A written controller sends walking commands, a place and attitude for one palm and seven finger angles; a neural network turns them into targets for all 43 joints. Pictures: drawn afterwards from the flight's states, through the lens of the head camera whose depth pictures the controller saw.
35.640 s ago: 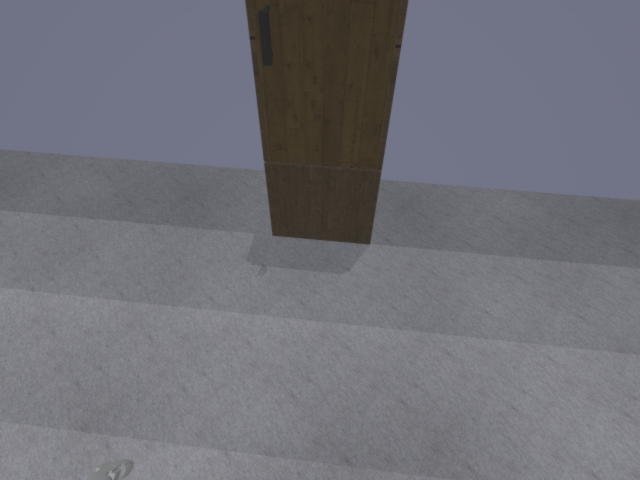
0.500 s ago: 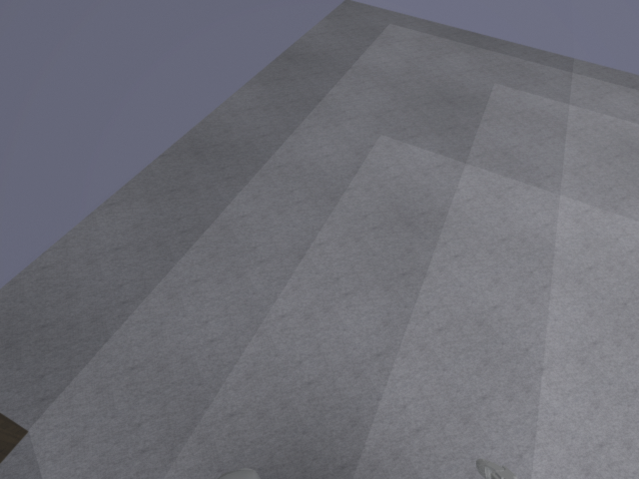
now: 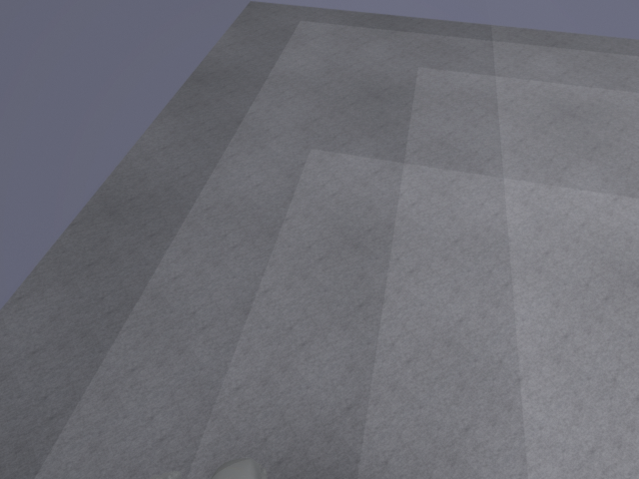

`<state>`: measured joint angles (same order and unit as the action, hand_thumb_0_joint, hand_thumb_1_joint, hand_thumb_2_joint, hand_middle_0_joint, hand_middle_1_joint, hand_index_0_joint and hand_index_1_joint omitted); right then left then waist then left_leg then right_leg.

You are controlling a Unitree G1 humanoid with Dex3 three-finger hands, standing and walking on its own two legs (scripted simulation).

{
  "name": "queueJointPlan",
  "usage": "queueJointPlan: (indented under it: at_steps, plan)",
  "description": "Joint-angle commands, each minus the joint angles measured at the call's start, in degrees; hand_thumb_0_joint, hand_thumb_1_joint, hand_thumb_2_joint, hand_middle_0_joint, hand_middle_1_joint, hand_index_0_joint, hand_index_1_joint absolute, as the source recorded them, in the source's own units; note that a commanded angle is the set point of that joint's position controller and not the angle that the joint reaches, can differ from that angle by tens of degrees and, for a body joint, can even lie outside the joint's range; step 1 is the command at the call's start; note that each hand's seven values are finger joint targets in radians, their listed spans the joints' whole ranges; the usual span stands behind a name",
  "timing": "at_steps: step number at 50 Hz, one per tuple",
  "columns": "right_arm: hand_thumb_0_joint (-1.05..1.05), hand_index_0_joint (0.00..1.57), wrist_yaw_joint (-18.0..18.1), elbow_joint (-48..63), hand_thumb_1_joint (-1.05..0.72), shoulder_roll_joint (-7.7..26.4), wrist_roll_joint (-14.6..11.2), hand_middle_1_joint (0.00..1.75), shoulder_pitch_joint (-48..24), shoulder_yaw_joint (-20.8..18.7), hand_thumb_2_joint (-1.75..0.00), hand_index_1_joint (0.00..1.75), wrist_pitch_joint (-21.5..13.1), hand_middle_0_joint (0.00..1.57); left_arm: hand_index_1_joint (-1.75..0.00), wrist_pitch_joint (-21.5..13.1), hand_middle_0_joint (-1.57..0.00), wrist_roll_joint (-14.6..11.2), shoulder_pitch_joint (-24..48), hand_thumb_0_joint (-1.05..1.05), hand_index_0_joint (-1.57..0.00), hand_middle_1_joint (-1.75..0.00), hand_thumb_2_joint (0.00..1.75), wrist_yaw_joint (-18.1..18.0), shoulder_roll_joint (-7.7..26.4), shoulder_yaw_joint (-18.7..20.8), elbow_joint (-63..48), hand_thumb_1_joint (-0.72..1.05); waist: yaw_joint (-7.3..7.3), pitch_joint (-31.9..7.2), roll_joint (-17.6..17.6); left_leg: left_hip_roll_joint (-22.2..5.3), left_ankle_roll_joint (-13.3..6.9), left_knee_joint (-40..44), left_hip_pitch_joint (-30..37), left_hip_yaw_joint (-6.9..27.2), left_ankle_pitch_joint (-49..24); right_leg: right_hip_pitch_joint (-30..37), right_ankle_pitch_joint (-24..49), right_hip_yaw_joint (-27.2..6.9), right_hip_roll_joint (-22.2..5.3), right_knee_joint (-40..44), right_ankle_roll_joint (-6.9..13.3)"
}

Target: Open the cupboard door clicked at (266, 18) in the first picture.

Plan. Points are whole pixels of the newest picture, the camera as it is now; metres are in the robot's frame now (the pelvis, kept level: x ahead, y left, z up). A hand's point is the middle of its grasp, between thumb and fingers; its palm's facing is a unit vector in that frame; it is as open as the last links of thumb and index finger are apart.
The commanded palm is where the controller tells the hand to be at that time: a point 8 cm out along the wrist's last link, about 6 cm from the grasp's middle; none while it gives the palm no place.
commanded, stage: walk to a spot facing it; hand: left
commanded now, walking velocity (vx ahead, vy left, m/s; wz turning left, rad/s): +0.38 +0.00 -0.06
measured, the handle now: out of the picture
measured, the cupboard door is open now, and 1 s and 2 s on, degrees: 46 46 46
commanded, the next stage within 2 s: turn to face it in 0.38 s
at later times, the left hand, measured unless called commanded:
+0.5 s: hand (202, 372) +0.30 +0.20 -0.16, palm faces -0.02 -0.99 -0.17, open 7.4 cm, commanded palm none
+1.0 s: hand (228, 301) +0.44 +0.19 -0.20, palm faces +0.17 -0.97 -0.17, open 7.3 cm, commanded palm none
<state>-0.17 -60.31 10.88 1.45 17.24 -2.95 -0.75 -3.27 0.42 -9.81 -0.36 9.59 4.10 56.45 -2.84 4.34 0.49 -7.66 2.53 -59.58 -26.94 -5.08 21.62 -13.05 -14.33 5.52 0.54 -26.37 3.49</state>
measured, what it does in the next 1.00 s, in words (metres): walks ahead: left foot, then right foot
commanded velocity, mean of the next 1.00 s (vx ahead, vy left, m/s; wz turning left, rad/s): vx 0.14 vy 0.00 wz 0.22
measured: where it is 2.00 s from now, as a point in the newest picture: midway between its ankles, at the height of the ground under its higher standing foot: (346, 376)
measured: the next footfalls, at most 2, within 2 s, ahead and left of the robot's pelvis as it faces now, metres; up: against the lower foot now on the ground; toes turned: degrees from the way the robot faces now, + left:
left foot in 0.22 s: +0.26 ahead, +0.14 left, +0.00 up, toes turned +6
right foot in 0.62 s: +0.40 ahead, -0.15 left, +0.00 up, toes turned -12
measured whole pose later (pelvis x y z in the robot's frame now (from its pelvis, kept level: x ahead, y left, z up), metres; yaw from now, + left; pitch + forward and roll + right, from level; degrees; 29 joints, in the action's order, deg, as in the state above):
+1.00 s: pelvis +0.38 -0.01 -0.02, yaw +9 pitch +1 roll -1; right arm -0.1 -54.9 10.1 1.8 11.6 -2.9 0.0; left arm 2.1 0.7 -8.4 -0.9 11.8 4.1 55.7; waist -2.2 2.9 -3.0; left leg -3.0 -2.8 -38.9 -23.2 -6.4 17.1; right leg -22.3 -30.5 8.4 -6.4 -54.3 -3.5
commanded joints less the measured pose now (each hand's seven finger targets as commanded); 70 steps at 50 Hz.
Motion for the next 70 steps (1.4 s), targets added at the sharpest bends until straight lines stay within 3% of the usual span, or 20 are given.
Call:
queueJointPlan:
  at_steps: [1, 6, 9, 10, 12, 16, 20, 28, 30, 32, 36, 44, 45, 46, 48, 54, 62, 63, 65, 70]
  plan:
    - [0.0, 0.2, -0.93, 3.91, -0.9, 1.12, -0.04, 0.3, -0.45, -0.19, -0.9, 0.3, -1.16, 0.2, -0.3, -1.39, -0.2, 0.45, -6.55, 0.0, -0.2, -0.3, 0.9, 0.43, 8.6, 0.91, 0.76, 0.9, 2.02, -3.24, -5.38, -0.46, 0.63, 10.63, -2.6, 0.01, -6.99, 4.63, 13.17, -10.81, -14.1, 14.35, 7.74]
    - [0.0, 0.2, -1.65, 6.96, -0.9, 1.77, -0.2, 0.3, -8.62, -0.39, -0.9, 0.3, -2.2, 0.2, -0.3, -1.79, -0.2, 0.61, -9.86, 0.0, -0.2, -0.3, 0.9, 0.41, 9.04, 0.87, 3.09, 0.9, 3.59, -1.12, -6.27, 1.26, -0.76, 22.08, -1.93, -0.55, -9.62, 9.54, 15.9, -11.35, -14.6, 12.75, 6.48]
    - [0.0, 0.2, -0.98, 4.67, -0.9, 4.35, 0.13, 0.3, -1.76, -1.06, -0.9, 0.3, -2.92, 0.2, -0.3, -1.63, -0.2, 0.43, -8.44, 0.0, -0.2, -0.3, 0.9, 0.31, 9.45, 1.04, 3.36, 0.9, -0.93, -3.22, -3.11, 4.03, -2.22, 30.52, 13.28, -2.28, -12.75, 5.17, 21.7, -7.57, -11.93, 2.56, 3.99]
    - [0.0, 0.2, -0.39, 2.22, -0.9, 7.73, 0.53, 0.3, 5.78, -1.81, -0.9, 0.3, -3.25, 0.2, -0.3, -1.49, -0.2, 0.24, -8.21, 0.0, -0.2, -0.3, 0.9, 0.5, 8.2, 0.82, 2.65, 0.9, -3.9, -7.05, 2.73, 1.47, -4.27, 32.33, 26.1, 2.09, -11.75, -2.09, 20.19, -5.34, -8.79, -9.38, 1.92]
    - [0.0, 0.2, 0.85, 0.17, -0.9, 15.5, 1.17, 0.3, 17.27, -3.41, -0.9, 0.3, -2.86, 0.2, -0.3, -1.58, -0.2, -0.02, -9.15, 0.0, -0.2, -0.3, 0.9, 1.06, 5.35, -0.32, 0.04, 0.9, -6.35, -14.97, 16.95, -20.92, -14.97, 43.59, 40.44, 33.98, -6.22, -21.98, -16.99, -3.02, 1.59, -42.41, -1.37]
    - [0.0, 0.2, 1.17, 3.64, -0.9, 7.25, 0.56, 0.3, 3.6, -1.2, -0.9, 0.3, -3.4, 0.2, -0.3, 0.17, -0.2, 1.06, -3.92, 0.0, -0.2, -0.3, 0.9, 1.67, 4.5, 0.32, -0.1, 0.9, 0.35, 1.17, 5.62, -15.46, -10.89, 49.78, 14.45, 19.42, -0.17, -23.98, -5.12, -7.7, -6.76, -47.7, -2.21]
    - [0.0, 0.2, 1.27, 3.02, -0.9, 6.88, 0.29, 0.3, 1.49, -1.06, -0.9, 0.3, -4.0, 0.2, -0.3, 2.09, -0.2, 1.04, -6.59, 0.0, -0.2, -0.3, 0.9, 2.49, 2.06, 0.07, 0.09, 0.9, 3.5, -1.6, 7.69, -10.44, -8.72, 49.87, 13.04, 3.4, -9.89, -17.72, -0.06, -4.54, -7.42, -32.23, -3.53]
    - [0.0, 0.2, 0.83, 0.48, -0.9, 5.84, -0.09, 0.3, 3.66, -0.58, -0.9, 0.3, -2.17, 0.2, -0.3, 0.91, -0.2, 1.31, -7.08, 0.0, -0.2, -0.3, 0.9, 1.75, 4.06, -0.04, 0.7, 0.9, 4.55, -2.84, 0.13, -5.75, -6.42, 37.81, 9.11, -1.03, -12.11, 3.75, 8.4, 1.51, -3.23, -4.53, -3.92]
    - [0.0, 0.2, 0.34, 0.89, -0.9, 1.53, -0.89, 0.3, 5.74, 0.43, -0.9, 0.3, -2.07, 0.2, -0.3, -0.49, -0.2, 1.67, -15.01, 0.0, -0.2, -0.3, 0.9, 0.59, 11.9, 1.46, 3.44, 0.9, 7.51, -9.04, -14.83, 4.56, -1.62, 18.5, -2.12, -6.32, 4.81, 18.95, 16.86, -15.86, -19.13, 2.51, 1.1]
    - [0.0, 0.2, 0.71, 1.97, -0.9, 2.23, -1.2, 0.3, 5.67, 0.09, -0.9, 0.3, -0.76, 0.2, -0.3, 0.53, -0.2, 0.81, -14.11, 0.0, -0.2, -0.3, 0.9, -0.01, 15.33, 1.66, 2.37, 0.9, 7.45, -9.99, -12.95, 3.24, -1.58, -0.9, -2.55, 0.56, 18.62, 13.33, 6.68, -22.13, -28.34, 11.63, 8.29]
    - [0.0, 0.2, 0.83, 1.99, -0.9, 1.32, -1.21, 0.3, 1.88, 0.15, -0.9, 0.3, 0.35, 0.2, -0.3, 0.8, -0.2, 0.8, -4.75, 0.0, -0.2, -0.3, 0.9, -1.33, 8.39, 0.83, -0.06, 0.9, 3.78, -8.18, -12.65, 0.27, 0.03, -3.06, -3.42, 3.36, 8.35, 8.11, 31.8, -6.07, -23.7, 6.98, 5.43]
    - [0.0, 0.2, -0.67, 3.95, -0.9, 1.69, -0.25, 0.3, 3.53, -0.16, -0.9, 0.3, 1.36, 0.2, -0.3, 2.14, -0.2, 0.57, -0.44, 0.0, -0.2, -0.3, 0.9, -0.98, 9.29, 1.65, -3.04, 0.9, 0.57, -7.14, -5.58, 3.81, 0.04, 27.76, 11.75, -3.45, -10.5, -0.07, 14.29, 6.36, -19.55, -2.93, -0.92]
    - [0.0, 0.2, -0.59, 3.85, -0.9, 5.23, 0.0, 0.3, 5.73, -0.96, -0.9, 0.3, 1.04, 0.2, -0.3, 2.69, -0.2, 0.27, -0.53, 0.0, -0.2, -0.3, 0.9, -0.82, 8.15, 1.4, -3.92, 0.9, -0.6, -8.4, 2.96, 0.68, -1.56, 33.48, 17.16, 2.34, -17.65, -4.39, 6.14, 7.56, -16.72, -10.66, -3.36]
    - [0.0, 0.2, -0.1, 4.73, -0.9, 11.72, 0.57, 0.3, 7.72, -2.56, -0.9, 0.3, 0.66, 0.2, -0.3, 3.32, -0.2, -0.33, -0.81, 0.0, -0.2, -0.3, 0.9, -0.53, 5.13, 0.83, -5.83, 0.9, -1.66, -8.83, 20.84, -13.51, -9.4, 38.89, 21.19, 23.92, -33.02, -17.1, -18.92, 8.15, -8.59, -23.91, -8.08]
    - [0.0, 0.2, 1.05, 5.71, -0.9, 14.7, 0.47, 0.3, 7.81, -3.46, -0.9, 0.3, 1.07, 0.2, -0.3, 3.92, -0.2, 0.43, 5.07, 0.0, -0.2, -0.3, 0.9, -0.53, 6.4, 0.38, -9.52, 0.9, -2.58, -8.54, 9.92, -18.1, -16.11, 40.52, 17.89, 27.81, -27.88, -20.07, -20.56, -3.82, -6.94, -39.29, -7.07]
    - [0.0, 0.2, 1.85, 8.89, -0.9, 11.82, -0.03, 0.3, -1.85, -2.47, -0.9, 0.3, 0.15, 0.2, -0.3, 4.5, -0.2, 0.42, 1.74, 0.0, -0.2, -0.3, 0.9, -0.09, 6.49, 0.87, -6.83, 0.9, 1.85, -9.4, 8.03, -7.47, -10.42, 38.05, 18.42, 16.19, -34.79, -19.12, -8.97, -5.23, -5.44, -36.86, -8.79]
    - [0.0, 0.2, 0.7, 11.74, -0.9, 14.02, -0.08, 0.3, -8.18, -4.1, -0.9, 0.3, 2.14, 0.2, -0.3, 4.15, -0.2, 0.18, -3.3, 0.0, -0.2, -0.3, 0.9, -0.32, 7.92, 0.88, -7.62, 0.9, 3.77, -7.76, 8.18, -3.53, -8.8, 35.5, 7.7, 19.44, -19.16, 0.42, -2.97, -2.02, -1.12, -6.2, -7.51]
    - [0.0, 0.2, 0.48, 12.53, -0.9, 12.76, -0.55, 0.3, -9.76, -4.05, -0.9, 0.3, 2.28, 0.2, -0.3, 3.62, -0.2, 0.43, -6.41, 0.0, -0.2, -0.3, 0.9, -0.49, 9.96, 1.43, -7.29, 0.9, 5.44, -8.19, 4.16, -0.23, -6.13, 31.76, 3.1, 17.21, -13.47, 6.55, 1.05, -3.86, -3.37, 2.58, -7.02]
    - [0.0, 0.2, -0.15, 14.94, -0.9, 7.72, -0.91, 0.3, -10.8, -3.24, -0.9, 0.3, 2.28, 0.2, -0.3, 2.98, -0.2, 1.53, -7.15, 0.0, -0.2, -0.3, 0.9, -1.31, 18.94, 2.74, -8.04, 0.9, 6.62, -6.95, -20.63, 10.59, 0.11, 2.8, -8.95, 5.27, 14.7, 7.44, 5.36, -29.07, -29.55, 13.98, 3.55]
    - [0.0, 0.2, -1.29, 12.24, -0.9, 7.23, -0.56, 0.3, -9.99, -2.75, -0.9, 0.3, 3.73, 0.2, -0.3, 2.64, -0.2, 0.83, -0.3, 0.0, -0.2, -0.3, 0.9, -1.5, 11.0, 0.44, -9.87, 0.9, 1.71, -3.83, -14.82, 5.14, 1.64, -8.25, -8.03, 4.58, 3.73, 4.86, 26.21, -6.46, -18.31, 6.25, 1.99]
